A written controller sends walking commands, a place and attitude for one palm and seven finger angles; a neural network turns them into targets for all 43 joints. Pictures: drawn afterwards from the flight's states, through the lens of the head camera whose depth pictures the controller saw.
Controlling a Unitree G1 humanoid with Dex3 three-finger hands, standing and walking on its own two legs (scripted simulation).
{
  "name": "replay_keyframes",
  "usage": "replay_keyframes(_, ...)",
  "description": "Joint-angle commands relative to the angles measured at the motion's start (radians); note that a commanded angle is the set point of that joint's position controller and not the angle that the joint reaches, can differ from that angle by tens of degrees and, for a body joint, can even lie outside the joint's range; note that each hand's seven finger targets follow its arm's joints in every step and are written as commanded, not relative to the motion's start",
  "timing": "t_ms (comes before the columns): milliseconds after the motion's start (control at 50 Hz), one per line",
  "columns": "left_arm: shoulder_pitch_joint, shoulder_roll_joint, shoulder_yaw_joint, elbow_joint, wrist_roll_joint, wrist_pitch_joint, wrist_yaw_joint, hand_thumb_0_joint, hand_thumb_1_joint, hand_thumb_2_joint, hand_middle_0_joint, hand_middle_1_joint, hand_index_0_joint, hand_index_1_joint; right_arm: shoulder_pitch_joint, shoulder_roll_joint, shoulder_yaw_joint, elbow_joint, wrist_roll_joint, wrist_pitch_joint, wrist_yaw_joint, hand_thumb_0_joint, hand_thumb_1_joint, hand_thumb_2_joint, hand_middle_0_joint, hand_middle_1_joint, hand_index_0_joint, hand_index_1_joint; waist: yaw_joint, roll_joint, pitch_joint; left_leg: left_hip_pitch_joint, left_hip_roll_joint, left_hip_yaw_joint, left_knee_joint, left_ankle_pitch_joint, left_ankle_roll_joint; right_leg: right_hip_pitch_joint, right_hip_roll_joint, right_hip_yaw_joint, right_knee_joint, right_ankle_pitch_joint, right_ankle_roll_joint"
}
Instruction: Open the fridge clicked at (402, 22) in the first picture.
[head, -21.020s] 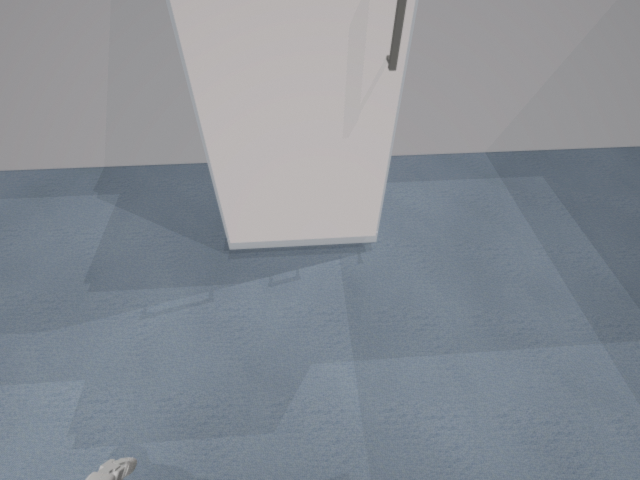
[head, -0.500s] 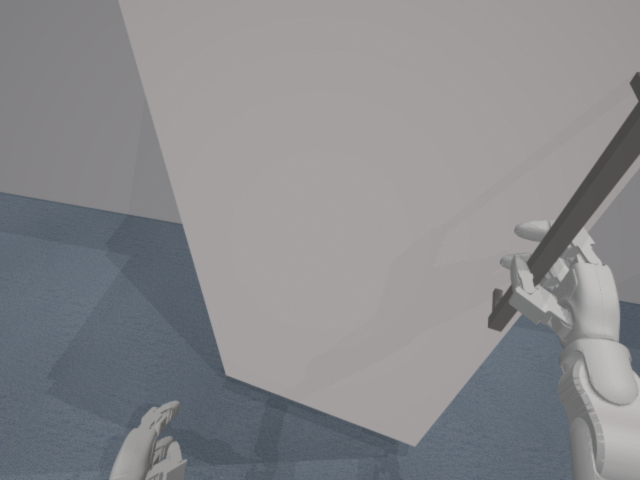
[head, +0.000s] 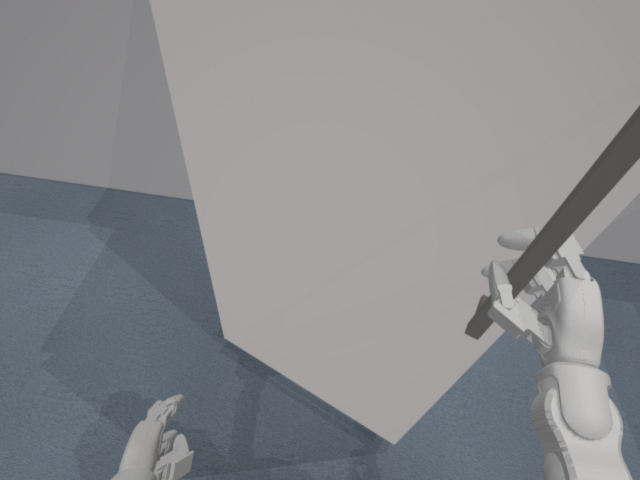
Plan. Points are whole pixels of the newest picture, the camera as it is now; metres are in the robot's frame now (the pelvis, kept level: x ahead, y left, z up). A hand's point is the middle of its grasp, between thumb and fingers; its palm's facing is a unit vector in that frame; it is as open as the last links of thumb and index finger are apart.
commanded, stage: walk backward, drawing the door open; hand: right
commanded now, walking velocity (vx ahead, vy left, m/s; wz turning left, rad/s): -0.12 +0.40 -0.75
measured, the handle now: (541, 239) +0.34 -0.17 +0.20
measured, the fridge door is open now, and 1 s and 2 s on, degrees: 24 59 72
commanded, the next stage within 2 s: stop walking and hold the door back in 1.28 s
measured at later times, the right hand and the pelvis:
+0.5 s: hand (380, 435) +0.15 -0.02 +0.15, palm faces +0.25 +0.95 -0.20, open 6.2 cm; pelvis -0.06 +0.15 +0.00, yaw -24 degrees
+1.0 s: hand out of the picture +0.09 +0.11 +0.15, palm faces +0.75 +0.61 -0.25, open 6.3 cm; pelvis +0.01 +0.39 +0.00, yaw -51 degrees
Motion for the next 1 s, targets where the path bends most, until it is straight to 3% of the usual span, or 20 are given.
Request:
replay_keyframes(0, -0.129, 0.058, 0.016, -0.142, 0.011, -0.076, 0.033, 0.0, 0.9, 0.9, -0.2, -0.3, -0.2, -0.3, -0.15, -0.093, -0.008, -0.301, -0.025, -0.094, 0.014, 0.0, -0.9, -0.9, 0.45, 1.4, 0.45, 1.4, -0.031, 0.21, -0.146, 0.021, 0.27, -0.092, -0.145, 0.235, 0.083, -0.02, 0.006, -0.071, 0.171, -0.102, -0.003)
replay_keyframes(40, -0.078, 0.07, 0.013, -0.121, 0.018, -0.09, 0.04, 0.0, 0.9, 0.9, -0.2, -0.3, -0.2, -0.3, -0.182, -0.069, 0.04, -0.349, -0.02, -0.094, 0.018, 0.0, -0.9, -0.9, 0.45, 1.4, 0.45, 1.4, 0.014, 0.086, -0.124, -0.102, 0.177, -0.013, 0.075, 0.161, 0.035, 0.143, -0.021, -0.017, -0.128, 0.058, -0.006)
replay_keyframes(80, -0.07, 0.116, 0.038, -0.129, 0.049, -0.117, 0.023, 0.0, 0.9, 0.9, -0.2, -0.3, -0.2, -0.3, -0.216, -0.056, 0.09, -0.413, -0.037, -0.12, 0.032, 0.0, -0.9, -0.9, 0.45, 1.4, 0.45, 1.4, 0.007, -0.222, -0.156, -0.348, -0.036, -0.173, 0.565, -0.238, -0.119, 0.31, -0.388, 0.733, -0.57, 0.261, -0.139)
replay_keyframes(100, -0.104, 0.1, 0.04, -0.123, 0.072, -0.119, 0.016, 0.0, 0.9, 0.9, -0.2, -0.3, -0.2, -0.3, -0.234, -0.102, 0.071, -0.452, -0.078, -0.142, 0.039, 0.0, -0.9, -0.9, 0.45, 1.4, 0.45, 1.4, 0.007, -0.213, -0.109, -0.381, 0.007, -0.291, 0.677, -0.194, -0.128, 0.219, -0.409, 0.816, -0.558, 0.2, -0.17)
replay_keyframes(200, -0.142, 0.085, 0.057, -0.069, 0.036, -0.145, -0.009, 0.0, 0.9, 0.9, -0.2, -0.3, -0.2, -0.3, -0.128, -0.024, 0.112, -0.388, -0.088, -0.154, 0.046, 0.0, -0.9, -0.9, 0.45, 1.4, 0.45, 1.4, -0.05, -0.066, -0.164, -0.092, -0.007, -0.239, 0.364, -0.061, -0.12, 0.103, -0.179, 0.32, -0.471, 0.005, -0.091)
replay_keyframes(300, -0.148, 0.062, 0.056, -0.067, 0.005, -0.174, -0.019, 0.0, 0.9, 0.9, -0.2, -0.3, -0.2, -0.3, -0.141, -0.019, 0.15, -0.432, -0.084, -0.16, 0.042, 0.0, -0.9, -0.9, 0.45, 1.4, 0.45, 1.4, -0.015, -0.157, -0.21, 0.212, -0.075, -0.101, -0.175, -0.028, -0.113, 0.028, -0.022, 0.208, -0.426, -0.121, -0.034)
replay_keyframes(380, -0.143, 0.028, 0.078, -0.06, -0.01, -0.166, -0.005, 0.0, 0.9, 0.9, -0.2, -0.3, -0.2, -0.3, -0.097, -0.072, 0.095, -0.453, -0.084, -0.138, 0.036, 0.0, -0.9, -0.9, 0.45, 1.4, 0.45, 1.4, -0.03, 0.336, -0.241, -0.041, 0.251, -0.21, -0.295, -0.042, 0.059, 0.045, 0.107, -0.087, 0.247, -0.118, 0.026)
replay_keyframes(420, -0.164, 0.007, 0.057, -0.088, 0.013, -0.181, 0.027, 0.0, 0.9, 0.9, -0.2, -0.3, -0.2, -0.3, -0.157, -0.035, 0.133, -0.448, -0.11, -0.131, 0.064, 0.0, -0.9, -0.9, 0.45, 1.4, 0.45, 1.4, -0.049, 0.335, -0.133, -0.023, 0.308, -0.219, -0.227, 0.201, 0.136, -0.145, 0.053, -0.07, 0.517, -0.262, 0.006)
replay_keyframes(520, -0.045, 0.011, 0.034, -0.11, 0.03, -0.222, 0.037, 0.0, 0.9, 0.9, -0.2, -0.3, -0.2, -0.3, -0.146, 0.032, 0.211, -0.448, -0.09, -0.175, 0.082, 0.0, -0.9, -0.9, 0.45, 1.4, 0.45, 1.4, 0.029, 0.166, -0.172, -0.033, 0.164, -0.014, 0.151, 0.471, 0.042, 0.178, -0.001, -0.143, -0.204, 0.036, -0.005)
replay_keyframes(540, -0.002, 0.047, 0.051, -0.115, 0.035, -0.227, 0.029, 0.0, 0.9, 0.9, -0.2, -0.3, -0.2, -0.3, -0.18, 0.036, 0.231, -0.461, -0.09, -0.186, 0.08, 0.0, -0.9, -0.9, 0.45, 1.4, 0.45, 1.4, 0.064, 0.057, -0.206, -0.28, 0.117, -0.023, 0.353, 0.264, -0.039, 0.457, -0.147, 0.048, -0.337, 0.332, -0.054)
replay_keyframes(560, -0.028, 0.121, 0.08, -0.128, 0.05, -0.215, 0.015, 0.0, 0.9, 0.9, -0.2, -0.3, -0.2, -0.3, -0.166, 0.056, 0.251, -0.421, -0.106, -0.203, 0.073, 0.0, -0.9, -0.9, 0.45, 1.4, 0.45, 1.4, 0.035, -0.158, -0.196, -0.53, 0.035, -0.097, 0.578, -0.226, -0.129, 0.599, -0.462, 0.53, -0.397, 0.699, -0.184)
replay_keyframes(580, -0.03, 0.138, 0.076, -0.132, 0.056, -0.2, -0.021, 0.0, 0.9, 0.9, -0.2, -0.3, -0.2, -0.3, -0.186, 0.028, 0.228, -0.443, -0.134, -0.228, 0.066, 0.0, -0.9, -0.9, 0.45, 1.4, 0.45, 1.4, 0.033, -0.03, -0.185, -0.503, 0.041, -0.235, 0.738, -0.261, -0.15, 0.562, -0.529, 0.583, -0.414, 0.702, -0.257)
replay_keyframes(640, -0.168, 0.119, 0.08, -0.11, 0.041, -0.2, -0.029, 0.0, 0.9, 0.9, -0.2, -0.3, -0.2, -0.3, -0.183, -0.031, 0.155, -0.527, -0.124, -0.228, 0.074, 0.0, -0.9, -0.9, 0.45, 1.4, 0.45, 1.4, -0.016, -0.078, -0.082, -0.378, 0.112, -0.341, 0.672, -0.102, -0.122, 0.187, -0.417, 0.448, -0.379, 0.304, -0.219)
replay_keyframes(680, -0.178, 0.109, 0.078, -0.115, 0.018, -0.205, -0.045, 0.0, 0.9, 0.9, -0.2, -0.3, -0.2, -0.3, -0.156, 0.009, 0.155, -0.491, -0.105, -0.202, 0.062, 0.0, -0.9, -0.9, 0.45, 1.4, 0.45, 1.4, -0.045, -0.103, -0.097, -0.036, 0.069, -0.242, 0.394, -0.044, -0.117, -0.053, -0.248, 0.179, -0.377, 0.052, -0.117)
replay_keyframes(740, -0.17, 0.087, 0.077, -0.133, -0.013, -0.188, -0.04, 0.0, 0.9, 0.9, -0.2, -0.3, -0.2, -0.3, -0.169, -0.016, 0.11, -0.493, -0.099, -0.177, 0.041, 0.0, -0.9, -0.9, 0.45, 1.4, 0.45, 1.4, -0.052, -0.159, -0.177, 0.273, -0.037, -0.045, 0.052, -0.024, -0.124, -0.171, -0.109, 0.058, -0.344, -0.27, -0.05)
replay_keyframes(780, -0.152, 0.031, 0.062, -0.132, -0.024, -0.183, -0.037, 0.0, 0.9, 0.9, -0.2, -0.3, -0.2, -0.3, -0.195, -0.047, 0.101, -0.514, -0.096, -0.162, 0.036, 0.0, -0.9, -0.9, 0.45, 1.4, 0.45, 1.4, -0.042, 0.094, -0.201, 0.159, 0.054, -0.1, -0.211, -0.091, -0.083, -0.082, 0.038, -0.089, -0.021, -0.272, 0.013)
replay_keyframes(820, -0.14, 0.03, 0.089, -0.126, -0.007, -0.18, -0.015, 0.0, 0.9, 0.9, -0.2, -0.3, -0.2, -0.3, -0.185, -0.149, -0.003, -0.507, -0.112, -0.147, 0.034, 0.0, -0.9, -0.9, 0.45, 1.4, 0.45, 1.4, -0.07, 0.478, -0.201, -0.09, 0.384, -0.512, -0.356, -0.209, 0.123, -0.118, 0.118, -0.088, 0.707, -0.36, 0.027)
replay_keyframes(840, -0.153, 0.028, 0.087, -0.124, 0.006, -0.191, -0.002, 0.0, 0.9, 0.9, -0.2, -0.3, -0.2, -0.3, -0.21, -0.145, 0.022, -0.513, -0.115, -0.149, 0.049, 0.0, -0.9, -0.9, 0.45, 1.4, 0.45, 1.4, -0.044, 0.42, -0.14, -0.125, 0.374, -0.474, -0.327, -0.169, 0.13, -0.118, 0.077, -0.049, 0.803, -0.322, 0.017)
replay_keyframes(900, -0.168, -0.004, 0.043, -0.137, 0.02, -0.173, 0.0, 0.0, 0.9, 0.9, -0.2, -0.3, -0.2, -0.3, -0.149, -0.101, 0.015, -0.517, -0.09, -0.185, 0.044, 0.0, -0.9, -0.9, 0.45, 1.4, 0.45, 1.4, -0.055, 0.245, -0.158, 0.135, 0.283, -0.149, -0.149, 0.271, 0.11, -0.1, 0.016, -0.138, 0.394, -0.313, 0.018)
replay_keyframes(980, -0.067, 0.0, 0.034, -0.142, 0.023, -0.202, 0.009, 0.0, 0.9, 0.9, -0.2, -0.3, -0.2, -0.3, -0.115, -0.095, 0.009, -0.495, -0.083, -0.183, 0.03, 0.0, -0.9, -0.9, 0.45, 1.4, 0.45, 1.4, -0.039, 0.27, -0.225, 0.144, 0.229, -0.114, -0.111, 0.337, 0.082, 0.08, 0.046, -0.212, -0.062, -0.217, 0.002)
